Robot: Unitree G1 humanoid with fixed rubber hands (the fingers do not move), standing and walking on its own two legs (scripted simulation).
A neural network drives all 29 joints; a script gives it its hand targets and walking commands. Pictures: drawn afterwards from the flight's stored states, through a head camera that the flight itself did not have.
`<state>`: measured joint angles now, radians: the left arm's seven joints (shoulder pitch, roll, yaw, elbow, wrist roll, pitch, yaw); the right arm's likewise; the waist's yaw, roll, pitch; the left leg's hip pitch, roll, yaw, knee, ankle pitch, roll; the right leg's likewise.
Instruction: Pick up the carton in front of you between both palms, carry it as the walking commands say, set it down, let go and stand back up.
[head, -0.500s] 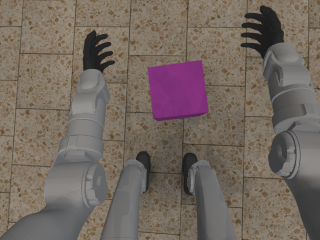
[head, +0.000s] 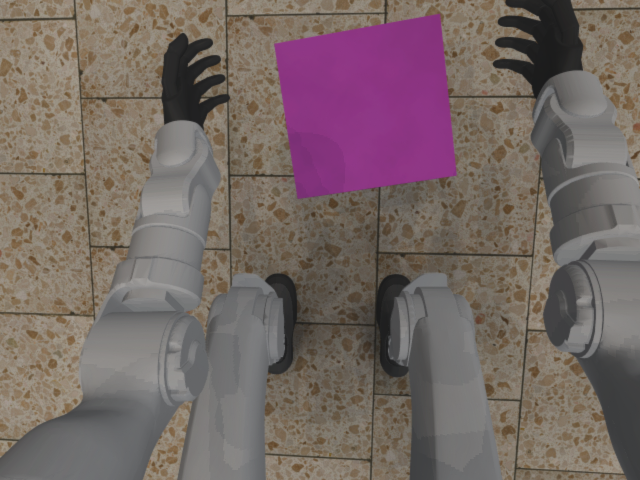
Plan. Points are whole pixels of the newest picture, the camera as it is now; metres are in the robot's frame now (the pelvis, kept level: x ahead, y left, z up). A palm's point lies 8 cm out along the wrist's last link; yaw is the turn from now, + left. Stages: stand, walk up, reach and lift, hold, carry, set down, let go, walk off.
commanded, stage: reach and lift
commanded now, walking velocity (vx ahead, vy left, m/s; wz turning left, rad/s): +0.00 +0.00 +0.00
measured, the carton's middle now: (361, 126) +0.50 -0.06 -0.37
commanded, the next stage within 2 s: none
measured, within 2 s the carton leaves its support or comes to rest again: leaves its support in 1.20 s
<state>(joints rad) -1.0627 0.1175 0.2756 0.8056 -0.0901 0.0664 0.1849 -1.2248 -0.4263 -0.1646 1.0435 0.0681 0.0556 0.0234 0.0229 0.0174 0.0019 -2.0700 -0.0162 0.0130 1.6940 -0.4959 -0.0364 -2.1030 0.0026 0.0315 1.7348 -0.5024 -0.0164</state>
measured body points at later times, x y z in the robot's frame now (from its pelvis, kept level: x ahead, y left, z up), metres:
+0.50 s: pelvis -0.03 +0.00 -0.13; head +0.34 -0.05 +0.11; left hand +0.52 +0.15 -0.31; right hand +0.53 -0.23 -0.33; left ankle +0.10 +0.13 -0.46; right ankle +0.09 -0.11 -0.46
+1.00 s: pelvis -0.03 +0.00 -0.12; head +0.34 -0.04 +0.13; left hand +0.52 +0.10 -0.30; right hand +0.53 -0.21 -0.31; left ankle +0.10 +0.13 -0.46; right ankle +0.09 -0.11 -0.46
